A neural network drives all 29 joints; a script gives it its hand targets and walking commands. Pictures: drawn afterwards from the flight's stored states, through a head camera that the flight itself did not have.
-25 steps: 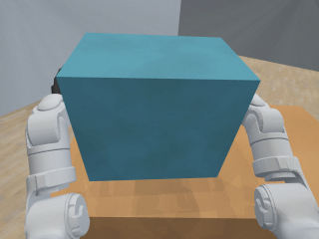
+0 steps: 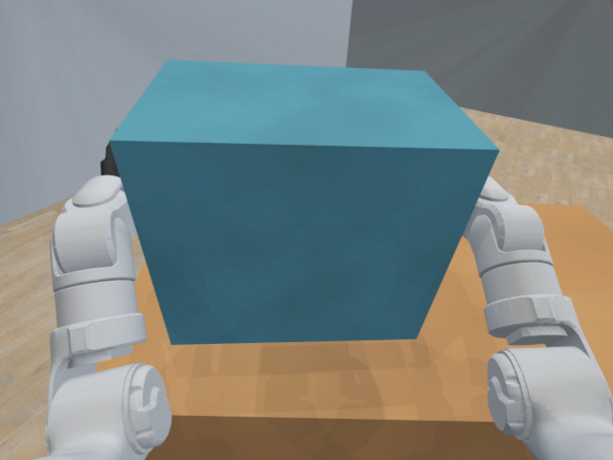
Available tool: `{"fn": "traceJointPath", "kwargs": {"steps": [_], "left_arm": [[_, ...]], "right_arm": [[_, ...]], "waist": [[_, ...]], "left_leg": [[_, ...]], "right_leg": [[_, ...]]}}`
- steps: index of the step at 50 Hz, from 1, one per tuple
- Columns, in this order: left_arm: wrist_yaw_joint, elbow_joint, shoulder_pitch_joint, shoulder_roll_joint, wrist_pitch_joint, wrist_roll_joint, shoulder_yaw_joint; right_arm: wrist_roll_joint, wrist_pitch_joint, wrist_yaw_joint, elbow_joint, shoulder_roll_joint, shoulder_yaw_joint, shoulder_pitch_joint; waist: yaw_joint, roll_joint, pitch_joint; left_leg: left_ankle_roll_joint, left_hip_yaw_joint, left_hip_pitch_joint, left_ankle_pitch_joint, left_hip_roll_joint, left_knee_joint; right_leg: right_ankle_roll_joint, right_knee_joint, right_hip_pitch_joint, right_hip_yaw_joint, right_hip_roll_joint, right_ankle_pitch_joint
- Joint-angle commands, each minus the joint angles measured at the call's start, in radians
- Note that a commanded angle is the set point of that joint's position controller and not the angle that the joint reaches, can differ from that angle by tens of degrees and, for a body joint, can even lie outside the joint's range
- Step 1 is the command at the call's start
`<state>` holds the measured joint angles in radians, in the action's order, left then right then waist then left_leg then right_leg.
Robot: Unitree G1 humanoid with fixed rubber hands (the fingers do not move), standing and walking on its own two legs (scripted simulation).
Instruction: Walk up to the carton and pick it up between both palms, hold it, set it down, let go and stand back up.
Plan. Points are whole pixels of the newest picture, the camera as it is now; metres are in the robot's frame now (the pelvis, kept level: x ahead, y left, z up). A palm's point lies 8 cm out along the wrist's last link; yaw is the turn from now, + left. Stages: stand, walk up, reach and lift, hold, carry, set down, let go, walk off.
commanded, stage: hold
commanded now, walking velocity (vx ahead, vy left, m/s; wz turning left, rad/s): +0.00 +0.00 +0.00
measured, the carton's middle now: (298, 207) +0.36 +0.00 +0.23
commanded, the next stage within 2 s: none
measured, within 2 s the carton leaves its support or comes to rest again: neither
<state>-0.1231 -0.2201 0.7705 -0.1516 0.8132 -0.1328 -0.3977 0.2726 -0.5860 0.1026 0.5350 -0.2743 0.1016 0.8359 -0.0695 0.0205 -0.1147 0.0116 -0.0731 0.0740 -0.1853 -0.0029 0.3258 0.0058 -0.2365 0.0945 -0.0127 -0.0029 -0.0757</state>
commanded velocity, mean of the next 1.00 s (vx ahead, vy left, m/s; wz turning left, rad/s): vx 0.00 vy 0.00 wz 0.00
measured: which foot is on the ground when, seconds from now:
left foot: down 0.00-1.00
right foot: down 0.00-1.00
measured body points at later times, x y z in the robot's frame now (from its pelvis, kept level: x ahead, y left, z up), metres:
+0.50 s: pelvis +0.01 +0.00 +0.00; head -0.06 +0.03 +0.44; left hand +0.38 +0.20 +0.26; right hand +0.38 -0.20 +0.27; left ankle +0.00 +0.13 -0.75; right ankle +0.04 -0.12 -0.75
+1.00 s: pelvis +0.00 +0.00 +0.00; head -0.07 +0.02 +0.44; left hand +0.38 +0.20 +0.26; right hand +0.38 -0.20 +0.26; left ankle +0.00 +0.13 -0.75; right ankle +0.04 -0.12 -0.75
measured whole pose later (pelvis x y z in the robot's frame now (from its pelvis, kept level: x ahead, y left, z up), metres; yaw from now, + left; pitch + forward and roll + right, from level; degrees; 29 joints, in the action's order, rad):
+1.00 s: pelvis +0.00 +0.00 +0.00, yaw +1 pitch -3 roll -1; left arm -0.12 -0.17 0.73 -0.15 0.83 -0.12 -0.39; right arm 0.28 -0.60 0.11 0.50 -0.26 0.11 0.81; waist -0.08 0.03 -0.12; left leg 0.01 -0.07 0.08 -0.19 0.00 0.33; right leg 0.01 -0.24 0.09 -0.01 0.00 -0.09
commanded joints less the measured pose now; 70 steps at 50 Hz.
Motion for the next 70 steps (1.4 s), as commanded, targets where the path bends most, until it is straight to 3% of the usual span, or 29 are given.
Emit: {"fn": "traceJointPath", "kwargs": {"steps": [1,5,10,14,17,21,22,24,26,28,33,34,40,42,46,47,49,52,60,62,64,65,68,69,70], "left_arm": [[-0.103,0.124,0.654,0.462,-0.05,0.147,0.452],[-0.094,0.169,0.633,0.488,-0.051,0.173,0.493],[-0.106,0.093,0.564,0.441,-0.023,0.12,0.429],[-0.108,0.193,0.59,0.474,-0.028,0.158,0.482],[-0.101,0.197,0.588,0.48,-0.032,0.149,0.487],[-0.098,0.216,0.583,0.463,-0.024,0.142,0.478],[-0.097,0.235,0.591,0.469,-0.02,0.143,0.498],[-0.099,0.161,0.53,0.445,-0.007,0.107,0.46],[-0.101,0.211,0.56,0.462,-0.015,0.125,0.472],[-0.097,0.18,0.537,0.45,-0.012,0.11,0.452],[-0.084,0.2,0.571,0.476,-0.023,0.139,0.474],[-0.082,0.212,0.558,0.48,-0.022,0.148,0.493],[-0.096,0.206,0.531,0.453,-0.016,0.142,0.467],[-0.098,0.188,0.561,0.456,-0.014,0.143,0.475],[-0.11,0.16,0.58,0.452,-0.013,0.125,0.46],[-0.107,0.187,0.63,0.458,-0.019,0.148,0.485],[-0.095,0.194,0.616,0.482,-0.031,0.156,0.495],[-0.091,0.116,0.576,0.454,-0.024,0.128,0.452],[-0.094,0.187,0.593,0.467,-0.028,0.147,0.475],[-0.099,0.151,0.601,0.445,-0.027,0.134,0.452],[-0.095,0.178,0.613,0.471,-0.028,0.147,0.475],[-0.098,0.11,0.601,0.458,-0.02,0.139,0.458],[-0.101,0.1,0.593,0.473,-0.028,0.136,0.452],[-0.1,0.088,0.599,0.47,-0.025,0.129,0.456],[-0.102,0.077,0.612,0.462,-0.026,0.127,0.434]], "right_arm": [[0.135,0.048,-0.136,-0.277,0.604,-0.328,0.808],[0.158,0.059,-0.131,-0.362,0.598,-0.352,0.821],[0.136,0.032,-0.125,-0.24,0.557,-0.318,0.728],[0.168,0.044,-0.122,-0.352,0.562,-0.348,0.77],[0.16,0.042,-0.119,-0.341,0.562,-0.337,0.74],[0.161,0.035,-0.125,-0.331,0.552,-0.339,0.714],[0.157,0.033,-0.127,-0.321,0.543,-0.329,0.71],[0.143,0.028,-0.13,-0.291,0.518,-0.321,0.694],[0.149,0.042,-0.13,-0.341,0.556,-0.338,0.731],[0.158,0.037,-0.13,-0.331,0.554,-0.352,0.733],[0.159,0.048,-0.133,-0.349,0.574,-0.355,0.754],[0.163,0.049,-0.132,-0.356,0.568,-0.355,0.738],[0.159,0.037,-0.118,-0.386,0.565,-0.365,0.731],[0.153,0.029,-0.117,-0.347,0.558,-0.342,0.724],[0.128,0.025,-0.126,-0.273,0.557,-0.318,0.715],[0.131,0.034,-0.13,-0.317,0.566,-0.314,0.756],[0.146,0.043,-0.133,-0.355,0.582,-0.335,0.775],[0.132,0.029,-0.133,-0.27,0.562,-0.326,0.742],[0.161,0.04,-0.126,-0.32,0.565,-0.339,0.741],[0.153,0.037,-0.131,-0.284,0.573,-0.333,0.739],[0.155,0.043,-0.134,-0.31,0.572,-0.341,0.766],[0.145,0.039,-0.133,-0.296,0.56,-0.325,0.775],[0.136,0.042,-0.133,-0.299,0.569,-0.319,0.786],[0.126,0.041,-0.136,-0.271,0.559,-0.305,0.775],[0.131,0.041,-0.141,-0.263,0.568,-0.311,0.799]], "waist": [[0.003,-0.029,-0.322],[-0.003,-0.034,-0.41],[-0.002,-0.035,-0.244],[-0.018,-0.045,-0.368],[-0.029,-0.068,-0.318],[-0.016,-0.055,-0.306],[-0.031,-0.074,-0.313],[-0.016,-0.062,-0.256],[-0.012,-0.055,-0.309],[0.008,-0.039,-0.281],[0.011,-0.028,-0.324],[-0.003,-0.049,-0.332],[-0.001,0.008,-0.331],[-0.013,-0.036,-0.296],[-0.015,-0.054,-0.251],[-0.029,-0.058,-0.304],[-0.007,-0.045,-0.338],[0.002,-0.037,-0.264],[-0.011,-0.034,-0.332],[-0.005,-0.036,-0.287],[-0.006,-0.039,-0.326],[-0.006,-0.049,-0.269],[-0.005,-0.024,-0.294],[-0.015,-0.039,-0.255],[0.002,-0.021,-0.241]], "left_leg": [[0.002,0.064,0.204,0.09,0.05,-0.098],[0.015,0.059,0.138,0.208,0.049,-0.058],[0.014,0.066,0.194,0.125,0.051,-0.1],[0.03,0.055,0.123,0.243,0.046,-0.058],[0.043,0.055,0.124,0.273,0.048,-0.049],[0.036,0.065,0.13,0.221,0.053,-0.062],[0.043,0.055,0.12,0.217,0.044,-0.064],[0.033,0.062,0.138,0.209,0.047,-0.071],[0.03,0.062,0.14,0.205,0.049,-0.067],[0.02,0.069,0.144,0.21,0.055,-0.069],[0.02,0.069,0.124,0.215,0.05,-0.071],[0.027,0.066,0.105,0.241,0.045,-0.061],[0.012,0.071,0.122,0.214,0.059,-0.055],[0.02,0.071,0.137,0.17,0.057,-0.072],[0.017,0.072,0.186,0.098,0.049,-0.095],[0.023,0.069,0.182,0.115,0.049,-0.085],[0.02,0.061,0.151,0.175,0.045,-0.074],[0.016,0.073,0.166,0.15,0.051,-0.087],[0.023,0.062,0.128,0.209,0.052,-0.064],[0.016,0.072,0.168,0.132,0.052,-0.085],[0.018,0.065,0.148,0.152,0.048,-0.081],[0.018,0.071,0.176,0.138,0.052,-0.083],[0.013,0.069,0.167,0.107,0.053,-0.09],[0.015,0.06,0.169,0.089,0.044,-0.102],[0.008,0.061,0.182,0.066,0.039,-0.111]], "right_leg": [[-0.01,-0.034,-0.328,0.017,-0.038,0.08],[-0.012,-0.042,-0.34,0.011,-0.054,0.159],[-0.013,-0.021,-0.326,0.02,-0.045,0.111],[-0.02,-0.037,-0.346,0.013,-0.057,0.183],[-0.025,-0.035,-0.315,0.005,-0.06,0.194],[-0.023,-0.028,-0.312,0.007,-0.06,0.153],[-0.026,-0.026,-0.311,-0.001,-0.06,0.141],[-0.023,-0.023,-0.299,-0.003,-0.055,0.138],[-0.018,-0.031,-0.333,0.003,-0.047,0.15],[-0.013,-0.031,-0.313,0.008,-0.049,0.166],[-0.014,-0.032,-0.303,0.0,-0.056,0.152],[-0.017,-0.033,-0.307,-0.001,-0.058,0.164],[-0.003,-0.034,-0.333,0.013,-0.058,0.215],[-0.01,-0.025,-0.322,0.01,-0.052,0.159],[-0.019,-0.021,-0.294,0.01,-0.044,0.083],[-0.018,-0.033,-0.296,0.014,-0.04,0.095],[-0.017,-0.04,-0.308,0.008,-0.053,0.134],[-0.01,-0.029,-0.301,0.009,-0.05,0.112],[-0.014,-0.03,-0.31,0.005,-0.053,0.164],[-0.007,-0.028,-0.304,0.015,-0.048,0.112],[-0.014,-0.03,-0.308,0.008,-0.05,0.111],[-0.017,-0.025,-0.29,0.012,-0.046,0.106],[-0.014,-0.02,-0.297,0.01,-0.05,0.077],[-0.019,-0.017,-0.275,0.01,-0.05,0.058],[-0.02,-0.016,-0.279,0.006,-0.049,0.039]]}}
